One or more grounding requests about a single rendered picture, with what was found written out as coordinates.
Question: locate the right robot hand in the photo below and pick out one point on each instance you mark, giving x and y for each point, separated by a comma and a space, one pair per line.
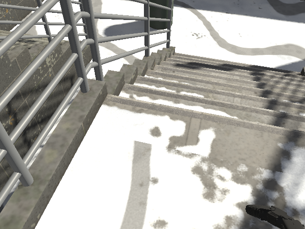
274, 216

